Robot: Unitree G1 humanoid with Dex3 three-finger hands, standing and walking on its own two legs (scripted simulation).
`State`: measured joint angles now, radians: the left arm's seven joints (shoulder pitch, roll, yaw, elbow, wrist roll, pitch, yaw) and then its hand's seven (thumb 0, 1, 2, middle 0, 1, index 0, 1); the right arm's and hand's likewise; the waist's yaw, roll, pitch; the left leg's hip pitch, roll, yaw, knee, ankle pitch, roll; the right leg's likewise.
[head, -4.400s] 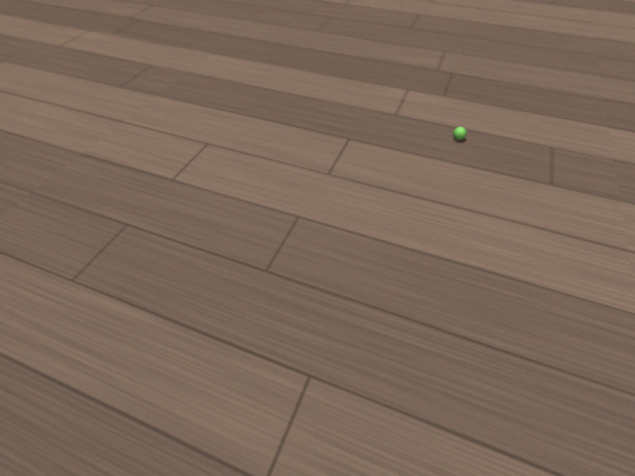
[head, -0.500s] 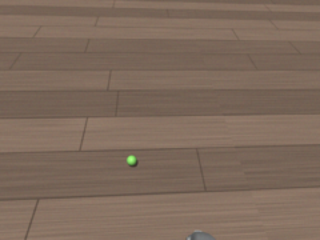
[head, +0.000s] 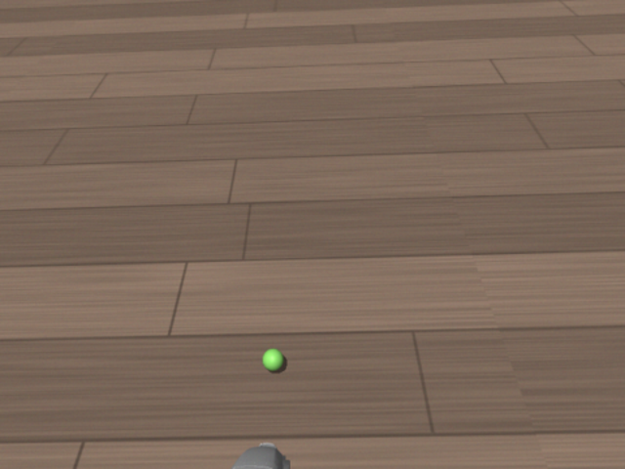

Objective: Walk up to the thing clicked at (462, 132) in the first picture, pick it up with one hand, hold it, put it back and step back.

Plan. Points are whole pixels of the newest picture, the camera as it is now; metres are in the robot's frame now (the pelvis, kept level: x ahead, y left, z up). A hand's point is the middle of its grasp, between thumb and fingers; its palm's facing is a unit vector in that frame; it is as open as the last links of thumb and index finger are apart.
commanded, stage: walk up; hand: left
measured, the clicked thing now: (273, 359) +0.54 +0.21 -0.73
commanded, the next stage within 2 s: stand in 1.44 s
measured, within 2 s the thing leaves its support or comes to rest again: neither
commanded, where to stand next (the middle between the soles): +0.18 -0.01 m, yaw -2 degrees
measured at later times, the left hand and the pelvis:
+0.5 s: hand (153, 429) +0.19 +0.28 -0.16, palm faces -0.06 -0.92 -0.38, open 7.4 cm; pelvis +0.09 +0.02 -0.01, yaw -1 degrees
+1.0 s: hand (165, 418) +0.20 +0.26 -0.14, palm faces -0.04 -0.95 -0.32, open 7.4 cm; pelvis +0.10 +0.02 +0.01, yaw -2 degrees
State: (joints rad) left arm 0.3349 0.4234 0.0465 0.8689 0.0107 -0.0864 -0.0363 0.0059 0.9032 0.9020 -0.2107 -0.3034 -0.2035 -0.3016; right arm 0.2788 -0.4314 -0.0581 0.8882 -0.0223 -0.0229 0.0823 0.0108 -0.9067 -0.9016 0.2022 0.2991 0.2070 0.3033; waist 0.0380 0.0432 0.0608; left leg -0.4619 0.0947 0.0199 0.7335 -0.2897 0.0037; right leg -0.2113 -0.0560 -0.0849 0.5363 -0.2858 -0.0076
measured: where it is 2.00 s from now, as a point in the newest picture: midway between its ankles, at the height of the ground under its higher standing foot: outside the picture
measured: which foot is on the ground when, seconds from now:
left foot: up 0.00-0.04, down 0.06-1.00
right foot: down 0.00-0.08, up 0.10-0.36, down 0.38-1.00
